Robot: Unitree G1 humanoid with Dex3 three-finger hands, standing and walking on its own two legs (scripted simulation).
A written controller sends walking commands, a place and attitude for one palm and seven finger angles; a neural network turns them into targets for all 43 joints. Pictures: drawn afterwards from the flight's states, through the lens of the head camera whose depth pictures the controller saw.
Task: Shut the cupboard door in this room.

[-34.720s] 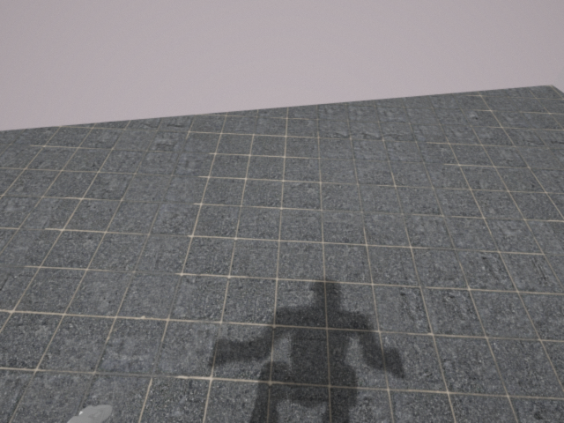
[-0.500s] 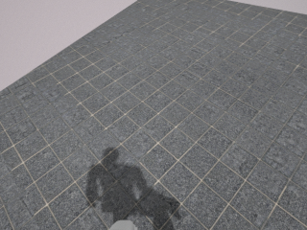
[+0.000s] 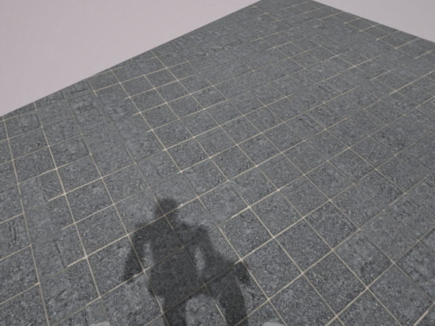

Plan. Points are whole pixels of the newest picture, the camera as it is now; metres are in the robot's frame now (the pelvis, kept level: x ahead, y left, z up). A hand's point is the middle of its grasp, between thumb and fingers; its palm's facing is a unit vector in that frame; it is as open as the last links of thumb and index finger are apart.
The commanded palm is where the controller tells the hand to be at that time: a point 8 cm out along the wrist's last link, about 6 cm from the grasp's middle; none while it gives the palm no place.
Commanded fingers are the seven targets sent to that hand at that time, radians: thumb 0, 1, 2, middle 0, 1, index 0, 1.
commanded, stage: turn or walk to find it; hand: left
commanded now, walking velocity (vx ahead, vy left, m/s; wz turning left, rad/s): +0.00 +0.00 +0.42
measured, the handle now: out of the picture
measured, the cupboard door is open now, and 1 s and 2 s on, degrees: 84 84 84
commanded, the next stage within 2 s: none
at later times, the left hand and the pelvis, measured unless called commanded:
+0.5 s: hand out of the picture -0.01 +0.20 -0.18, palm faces +0.27 -0.94 -0.23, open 7.4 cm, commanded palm none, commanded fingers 0.00 0.90 0.90 -0.20 -0.30 -0.20 -0.30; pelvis -0.01 -0.01 -0.01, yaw +14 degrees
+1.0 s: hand out of the picture +0.02 +0.19 -0.15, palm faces +0.42 -0.86 -0.28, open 7.4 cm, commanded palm none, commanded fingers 0.00 0.90 0.90 -0.20 -0.30 -0.20 -0.30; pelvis +0.01 -0.03 -0.01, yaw +25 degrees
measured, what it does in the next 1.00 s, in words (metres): steps on the spot, turning left: right foot, then left foot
